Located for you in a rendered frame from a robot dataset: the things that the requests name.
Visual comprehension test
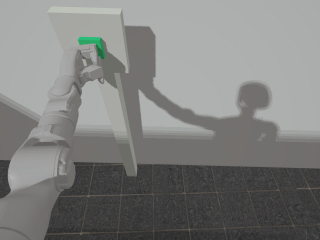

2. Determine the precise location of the panel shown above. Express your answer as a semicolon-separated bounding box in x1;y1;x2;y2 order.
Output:
47;6;138;177

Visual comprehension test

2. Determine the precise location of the left robot upper arm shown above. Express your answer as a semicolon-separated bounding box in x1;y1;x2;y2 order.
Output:
0;145;76;240

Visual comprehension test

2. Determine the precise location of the robot left forearm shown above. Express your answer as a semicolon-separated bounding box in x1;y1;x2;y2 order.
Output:
8;75;82;189

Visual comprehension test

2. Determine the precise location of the button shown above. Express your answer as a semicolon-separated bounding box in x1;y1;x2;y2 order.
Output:
78;37;105;59

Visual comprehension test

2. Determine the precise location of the robot left hand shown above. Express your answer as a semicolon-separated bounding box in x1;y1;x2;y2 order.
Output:
59;43;105;88

